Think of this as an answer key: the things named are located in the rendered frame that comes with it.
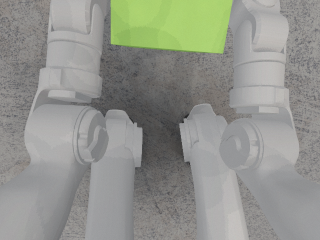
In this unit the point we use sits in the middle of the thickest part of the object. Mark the left robot forearm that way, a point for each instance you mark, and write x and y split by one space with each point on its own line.
74 49

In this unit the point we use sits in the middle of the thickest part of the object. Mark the robot left thigh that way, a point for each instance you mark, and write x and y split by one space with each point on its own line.
110 213

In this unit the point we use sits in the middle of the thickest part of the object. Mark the robot thigh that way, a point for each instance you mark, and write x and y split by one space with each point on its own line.
110 213
219 209

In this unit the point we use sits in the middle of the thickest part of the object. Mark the robot right thigh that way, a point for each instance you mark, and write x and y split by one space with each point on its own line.
219 209

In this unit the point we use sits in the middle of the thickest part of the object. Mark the robot right upper arm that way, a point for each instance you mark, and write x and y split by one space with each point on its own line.
263 153

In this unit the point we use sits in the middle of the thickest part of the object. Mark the right robot forearm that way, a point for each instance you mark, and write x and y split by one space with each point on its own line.
260 36

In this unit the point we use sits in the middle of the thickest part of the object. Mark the robot left upper arm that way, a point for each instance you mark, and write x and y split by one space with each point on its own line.
62 141

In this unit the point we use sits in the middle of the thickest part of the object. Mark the carton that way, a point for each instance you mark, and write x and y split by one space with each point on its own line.
196 26

